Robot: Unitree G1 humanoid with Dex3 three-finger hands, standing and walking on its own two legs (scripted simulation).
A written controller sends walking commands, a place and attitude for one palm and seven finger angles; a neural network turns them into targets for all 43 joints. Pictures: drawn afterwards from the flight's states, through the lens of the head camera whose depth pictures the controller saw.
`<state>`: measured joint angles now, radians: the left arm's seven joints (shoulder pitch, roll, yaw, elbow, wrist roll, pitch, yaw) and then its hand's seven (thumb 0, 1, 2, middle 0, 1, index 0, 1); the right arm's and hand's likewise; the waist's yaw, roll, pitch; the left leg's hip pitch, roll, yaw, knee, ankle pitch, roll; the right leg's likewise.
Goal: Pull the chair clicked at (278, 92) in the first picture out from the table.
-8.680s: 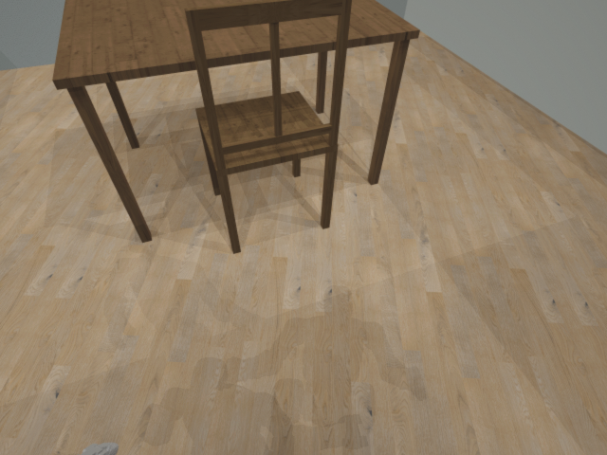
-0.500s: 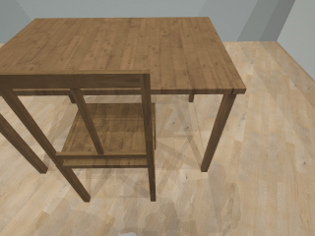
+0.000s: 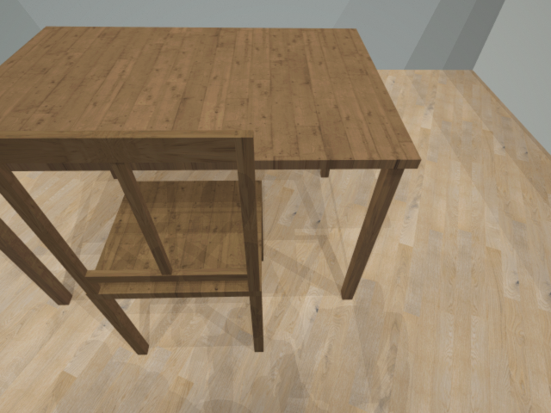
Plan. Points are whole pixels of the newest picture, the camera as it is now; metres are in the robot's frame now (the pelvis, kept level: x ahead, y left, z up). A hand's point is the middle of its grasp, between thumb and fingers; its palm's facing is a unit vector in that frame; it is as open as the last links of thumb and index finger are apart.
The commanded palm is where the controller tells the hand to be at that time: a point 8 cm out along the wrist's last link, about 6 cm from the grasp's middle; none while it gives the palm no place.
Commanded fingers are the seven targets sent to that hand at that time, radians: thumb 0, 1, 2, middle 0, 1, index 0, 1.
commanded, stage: look again from close up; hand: left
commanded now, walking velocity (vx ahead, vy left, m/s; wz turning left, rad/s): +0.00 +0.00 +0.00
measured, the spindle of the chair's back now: (147, 226) +0.46 +0.28 -0.05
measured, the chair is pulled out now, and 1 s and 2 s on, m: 0.00 0.00 0.00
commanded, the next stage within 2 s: shuffle to correct the standing spot in 0.98 s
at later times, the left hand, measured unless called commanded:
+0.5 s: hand out of the picture +0.05 +0.18 -0.17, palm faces +0.02 -0.98 -0.19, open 7.3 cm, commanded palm none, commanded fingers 0.00 0.90 0.90 -0.20 -0.30 -0.20 -0.30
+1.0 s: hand out of the picture +0.06 +0.18 -0.17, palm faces +0.01 -0.98 -0.21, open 7.3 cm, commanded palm none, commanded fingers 0.00 0.90 0.90 -0.20 -0.30 -0.20 -0.30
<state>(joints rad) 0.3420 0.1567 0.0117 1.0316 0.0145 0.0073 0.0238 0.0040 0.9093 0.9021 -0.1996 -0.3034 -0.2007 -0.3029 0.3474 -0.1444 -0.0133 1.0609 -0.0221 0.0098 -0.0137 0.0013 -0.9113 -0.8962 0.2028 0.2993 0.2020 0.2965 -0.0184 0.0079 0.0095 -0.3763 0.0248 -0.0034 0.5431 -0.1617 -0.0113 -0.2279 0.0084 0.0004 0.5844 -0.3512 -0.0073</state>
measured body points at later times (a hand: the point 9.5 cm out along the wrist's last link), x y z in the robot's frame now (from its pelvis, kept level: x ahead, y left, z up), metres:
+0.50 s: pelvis +0.05 +0.00 +0.01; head +0.06 +0.01 +0.46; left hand +0.05 +0.23 -0.15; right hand +0.10 -0.23 -0.15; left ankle +0.08 +0.13 -0.73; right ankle -0.02 -0.12 -0.73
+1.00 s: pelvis +0.06 +0.00 +0.01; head +0.07 +0.00 +0.46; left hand +0.06 +0.23 -0.15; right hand +0.07 -0.23 -0.15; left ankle +0.08 +0.13 -0.73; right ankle -0.02 -0.12 -0.73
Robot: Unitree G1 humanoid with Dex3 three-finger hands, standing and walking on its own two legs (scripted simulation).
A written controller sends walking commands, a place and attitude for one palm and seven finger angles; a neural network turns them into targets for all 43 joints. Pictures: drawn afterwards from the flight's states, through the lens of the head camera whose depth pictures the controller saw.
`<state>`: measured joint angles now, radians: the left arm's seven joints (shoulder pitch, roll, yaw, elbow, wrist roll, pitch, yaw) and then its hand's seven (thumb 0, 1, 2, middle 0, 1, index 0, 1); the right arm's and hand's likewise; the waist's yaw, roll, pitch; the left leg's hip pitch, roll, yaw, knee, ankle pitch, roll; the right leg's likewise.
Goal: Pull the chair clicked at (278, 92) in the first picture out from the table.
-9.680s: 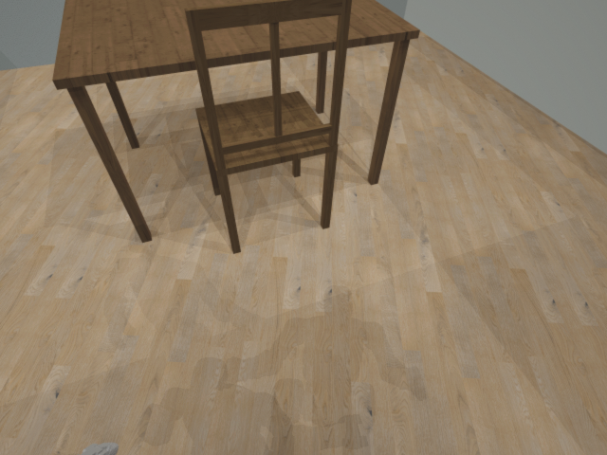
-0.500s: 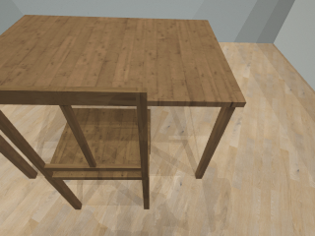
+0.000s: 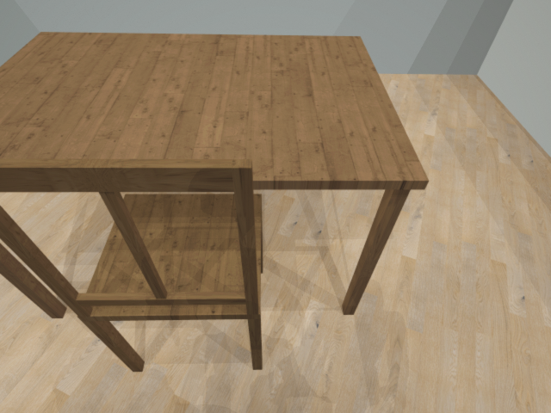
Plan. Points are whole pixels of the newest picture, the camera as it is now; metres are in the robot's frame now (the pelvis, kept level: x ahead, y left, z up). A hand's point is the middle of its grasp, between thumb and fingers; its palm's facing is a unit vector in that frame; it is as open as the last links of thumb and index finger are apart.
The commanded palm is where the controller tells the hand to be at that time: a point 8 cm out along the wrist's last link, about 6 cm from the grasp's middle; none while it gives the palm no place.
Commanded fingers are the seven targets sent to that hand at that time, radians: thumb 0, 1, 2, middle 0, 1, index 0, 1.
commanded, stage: shuffle to correct the standing spot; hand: left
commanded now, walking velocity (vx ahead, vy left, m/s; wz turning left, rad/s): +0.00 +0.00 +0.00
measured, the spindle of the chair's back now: (140, 252) +0.39 +0.28 -0.06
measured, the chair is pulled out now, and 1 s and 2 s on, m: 0.00 0.00 0.00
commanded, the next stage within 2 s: come to a stop and stand still in 0.28 s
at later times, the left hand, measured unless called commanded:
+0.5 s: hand out of the picture -0.04 +0.25 -0.20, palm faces +0.10 -0.96 -0.26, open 7.3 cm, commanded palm none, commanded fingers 0.00 0.90 0.90 -0.20 -0.30 -0.20 -0.30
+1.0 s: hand out of the picture -0.07 +0.18 -0.18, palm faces +0.04 -0.98 -0.18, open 7.4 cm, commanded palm none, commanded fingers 0.00 0.90 0.90 -0.20 -0.30 -0.20 -0.30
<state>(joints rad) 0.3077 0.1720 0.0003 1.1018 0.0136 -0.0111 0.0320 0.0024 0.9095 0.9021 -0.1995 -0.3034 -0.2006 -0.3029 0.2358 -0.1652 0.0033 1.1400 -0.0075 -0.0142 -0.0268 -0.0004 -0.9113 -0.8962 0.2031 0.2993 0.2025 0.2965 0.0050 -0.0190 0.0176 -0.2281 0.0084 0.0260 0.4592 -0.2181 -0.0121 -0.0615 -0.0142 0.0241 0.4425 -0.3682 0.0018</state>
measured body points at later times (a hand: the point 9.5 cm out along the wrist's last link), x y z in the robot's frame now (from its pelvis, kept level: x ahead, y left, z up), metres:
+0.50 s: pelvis -0.04 +0.04 -0.02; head -0.02 +0.05 +0.43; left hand -0.04 +0.30 -0.18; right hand +0.06 -0.21 -0.16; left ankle +0.02 +0.14 -0.74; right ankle -0.09 -0.10 -0.71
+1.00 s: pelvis -0.02 +0.03 -0.01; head +0.00 +0.01 +0.44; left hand -0.07 +0.23 -0.16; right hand -0.04 -0.19 -0.18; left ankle +0.01 +0.15 -0.74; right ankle -0.08 -0.04 -0.74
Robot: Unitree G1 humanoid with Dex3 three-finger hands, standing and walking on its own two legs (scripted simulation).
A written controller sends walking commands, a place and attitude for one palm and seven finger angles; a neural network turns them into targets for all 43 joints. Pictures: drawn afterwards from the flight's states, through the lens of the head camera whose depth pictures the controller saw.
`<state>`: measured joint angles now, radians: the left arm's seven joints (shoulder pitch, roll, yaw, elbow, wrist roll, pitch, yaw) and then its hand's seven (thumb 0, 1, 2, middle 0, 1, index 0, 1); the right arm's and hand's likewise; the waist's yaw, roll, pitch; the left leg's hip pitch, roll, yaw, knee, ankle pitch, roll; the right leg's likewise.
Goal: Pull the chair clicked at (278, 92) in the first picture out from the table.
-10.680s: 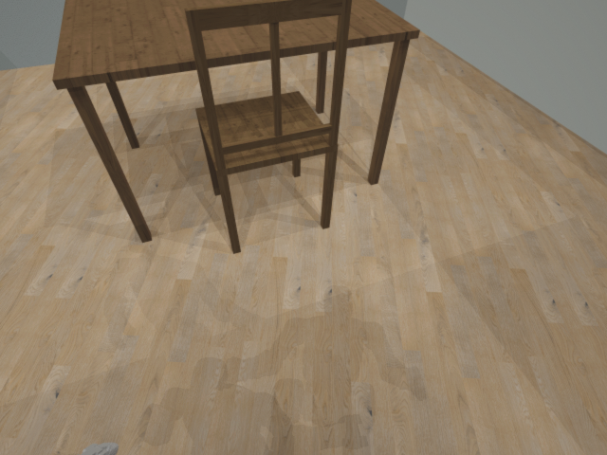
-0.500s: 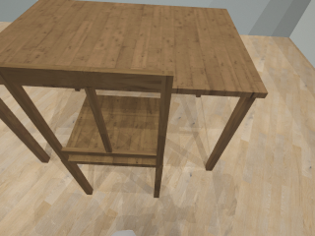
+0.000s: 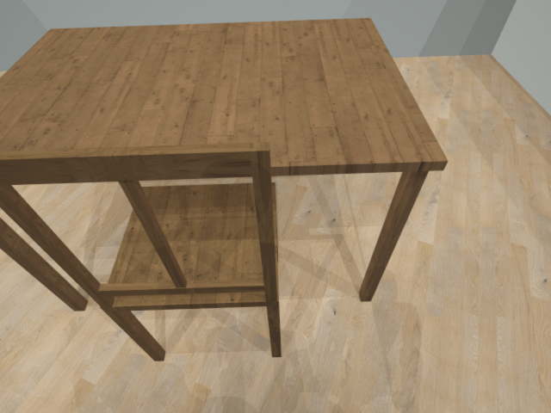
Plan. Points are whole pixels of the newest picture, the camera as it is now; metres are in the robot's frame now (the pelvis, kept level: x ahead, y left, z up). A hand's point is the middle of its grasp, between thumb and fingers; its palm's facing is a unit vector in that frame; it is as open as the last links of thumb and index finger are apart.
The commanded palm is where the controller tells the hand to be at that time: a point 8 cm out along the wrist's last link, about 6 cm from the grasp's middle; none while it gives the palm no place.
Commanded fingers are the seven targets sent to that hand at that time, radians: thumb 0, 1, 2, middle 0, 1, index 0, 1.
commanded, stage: come to a stop and stand still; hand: left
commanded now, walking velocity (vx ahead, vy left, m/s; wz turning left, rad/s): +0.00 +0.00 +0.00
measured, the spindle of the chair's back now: (159, 241) +0.42 +0.24 -0.05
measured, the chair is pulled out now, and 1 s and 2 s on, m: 0.00 0.00 0.00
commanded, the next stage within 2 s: look again from close up in 1.42 s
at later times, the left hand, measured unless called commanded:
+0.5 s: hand out of the picture +0.09 +0.20 -0.17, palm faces -0.01 -0.97 -0.23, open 7.3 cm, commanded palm none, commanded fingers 0.00 0.90 0.90 -0.20 -0.30 -0.20 -0.30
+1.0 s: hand out of the picture +0.00 +0.23 -0.17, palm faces -0.02 -0.98 -0.20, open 7.3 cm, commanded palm none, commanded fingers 0.00 0.90 0.90 -0.20 -0.30 -0.20 -0.30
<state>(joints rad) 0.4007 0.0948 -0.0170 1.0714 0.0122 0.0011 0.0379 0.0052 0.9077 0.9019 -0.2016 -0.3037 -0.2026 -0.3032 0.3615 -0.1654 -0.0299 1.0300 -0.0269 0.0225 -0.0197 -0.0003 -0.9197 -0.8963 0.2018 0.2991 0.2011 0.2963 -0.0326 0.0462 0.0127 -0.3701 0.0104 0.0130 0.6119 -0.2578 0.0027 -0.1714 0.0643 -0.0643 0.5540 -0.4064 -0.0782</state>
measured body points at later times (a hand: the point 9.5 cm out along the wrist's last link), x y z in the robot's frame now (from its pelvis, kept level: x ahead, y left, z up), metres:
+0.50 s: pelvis +0.04 +0.01 +0.00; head +0.05 +0.02 +0.45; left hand +0.09 +0.25 -0.15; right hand +0.10 -0.23 -0.14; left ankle +0.04 +0.12 -0.73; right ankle -0.07 -0.07 -0.73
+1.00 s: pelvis +0.02 +0.05 +0.01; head +0.04 +0.06 +0.46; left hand +0.00 +0.28 -0.15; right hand +0.03 -0.18 -0.14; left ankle +0.04 +0.12 -0.73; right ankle -0.07 -0.07 -0.73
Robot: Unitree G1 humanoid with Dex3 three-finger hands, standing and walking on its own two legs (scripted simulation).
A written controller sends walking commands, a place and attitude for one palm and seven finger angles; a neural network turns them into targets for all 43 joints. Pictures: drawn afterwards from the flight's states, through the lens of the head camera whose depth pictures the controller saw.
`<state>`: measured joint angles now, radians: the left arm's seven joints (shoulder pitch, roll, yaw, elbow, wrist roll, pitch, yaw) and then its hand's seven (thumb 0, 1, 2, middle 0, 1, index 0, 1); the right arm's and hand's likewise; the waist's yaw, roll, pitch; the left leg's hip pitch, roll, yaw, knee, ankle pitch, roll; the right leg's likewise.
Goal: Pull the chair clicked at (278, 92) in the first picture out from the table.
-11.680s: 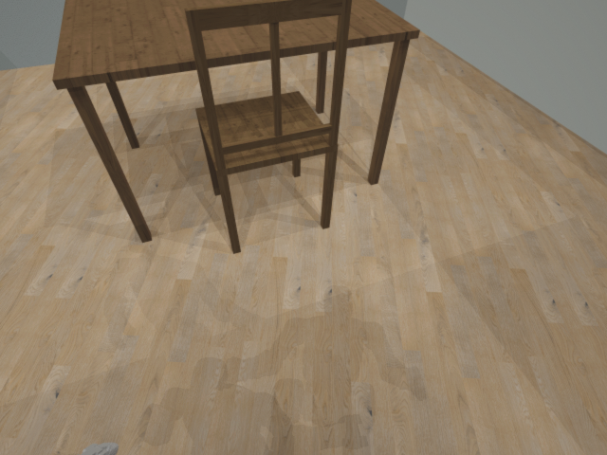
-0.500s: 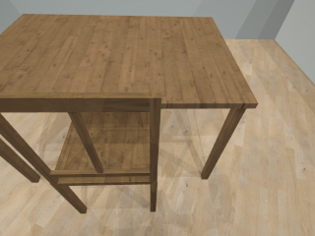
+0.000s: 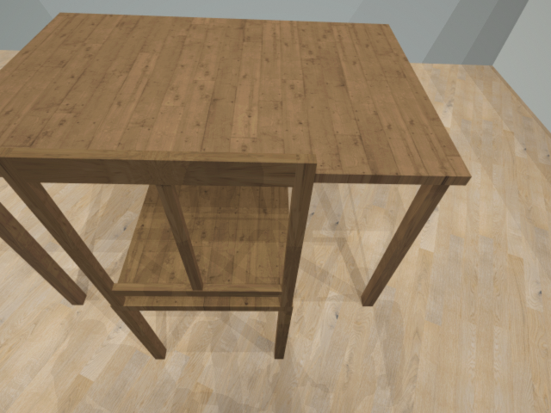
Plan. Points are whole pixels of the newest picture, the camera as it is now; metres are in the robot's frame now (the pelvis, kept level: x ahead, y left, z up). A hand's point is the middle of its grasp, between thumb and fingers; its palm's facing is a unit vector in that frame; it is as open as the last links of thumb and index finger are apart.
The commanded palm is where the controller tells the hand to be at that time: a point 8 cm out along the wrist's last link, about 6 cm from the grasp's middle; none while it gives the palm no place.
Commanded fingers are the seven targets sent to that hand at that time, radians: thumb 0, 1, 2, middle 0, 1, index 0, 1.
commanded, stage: come to a stop and stand still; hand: left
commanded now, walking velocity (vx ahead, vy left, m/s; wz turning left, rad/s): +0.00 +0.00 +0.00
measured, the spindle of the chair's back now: (184, 245) +0.40 +0.20 -0.06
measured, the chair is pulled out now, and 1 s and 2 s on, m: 0.00 0.00 0.00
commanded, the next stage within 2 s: look again from close up in 0.42 s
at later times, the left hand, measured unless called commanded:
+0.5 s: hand out of the picture -0.03 +0.18 -0.18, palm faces +0.00 -0.98 -0.17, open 7.3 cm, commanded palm none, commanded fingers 0.00 0.90 0.90 -0.20 -0.30 -0.20 -0.30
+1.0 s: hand out of the picture -0.03 +0.17 -0.18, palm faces -0.01 -0.98 -0.18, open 7.3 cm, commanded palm none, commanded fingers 0.00 0.90 0.90 -0.20 -0.30 -0.20 -0.30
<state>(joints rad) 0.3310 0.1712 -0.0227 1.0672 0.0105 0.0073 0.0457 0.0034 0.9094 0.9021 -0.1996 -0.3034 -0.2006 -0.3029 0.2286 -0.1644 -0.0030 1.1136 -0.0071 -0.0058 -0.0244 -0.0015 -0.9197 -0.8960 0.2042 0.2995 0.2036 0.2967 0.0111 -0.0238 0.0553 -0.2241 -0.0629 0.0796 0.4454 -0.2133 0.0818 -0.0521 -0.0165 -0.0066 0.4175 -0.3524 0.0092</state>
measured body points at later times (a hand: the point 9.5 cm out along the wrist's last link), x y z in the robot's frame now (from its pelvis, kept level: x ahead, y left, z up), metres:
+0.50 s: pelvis -0.01 +0.01 +0.00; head +0.01 +0.02 +0.45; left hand -0.03 +0.23 -0.16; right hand -0.01 -0.21 -0.16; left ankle +0.02 +0.07 -0.74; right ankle -0.08 -0.12 -0.74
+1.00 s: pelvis -0.01 +0.00 +0.00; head +0.01 +0.01 +0.45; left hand -0.02 +0.22 -0.16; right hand -0.01 -0.22 -0.16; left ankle +0.02 +0.07 -0.74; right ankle -0.08 -0.12 -0.74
